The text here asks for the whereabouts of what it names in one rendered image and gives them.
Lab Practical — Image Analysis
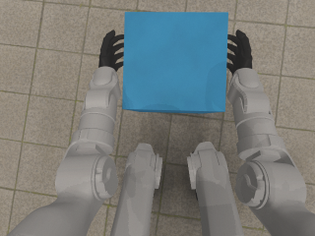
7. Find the robot right forearm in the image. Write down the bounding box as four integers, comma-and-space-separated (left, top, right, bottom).
227, 68, 307, 196

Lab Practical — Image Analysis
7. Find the robot left hand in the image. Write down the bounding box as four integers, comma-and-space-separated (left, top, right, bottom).
98, 29, 124, 72

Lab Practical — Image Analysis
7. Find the carton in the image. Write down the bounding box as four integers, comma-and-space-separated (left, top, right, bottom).
122, 12, 228, 114

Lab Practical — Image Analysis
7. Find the robot right upper arm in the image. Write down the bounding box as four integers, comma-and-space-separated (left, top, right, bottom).
234, 159, 315, 236

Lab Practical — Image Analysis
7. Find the robot left upper arm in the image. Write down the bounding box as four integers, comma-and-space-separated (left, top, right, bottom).
7, 153, 119, 236

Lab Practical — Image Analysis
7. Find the robot right shin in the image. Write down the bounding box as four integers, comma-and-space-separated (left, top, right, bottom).
193, 142, 229, 177

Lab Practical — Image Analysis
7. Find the robot left forearm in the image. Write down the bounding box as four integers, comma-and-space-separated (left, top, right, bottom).
55, 66, 122, 193

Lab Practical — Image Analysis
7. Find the robot right hand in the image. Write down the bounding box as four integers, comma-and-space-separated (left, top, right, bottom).
226, 29, 253, 75

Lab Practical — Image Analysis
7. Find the left robot thigh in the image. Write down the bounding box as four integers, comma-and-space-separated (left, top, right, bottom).
109, 148, 162, 236

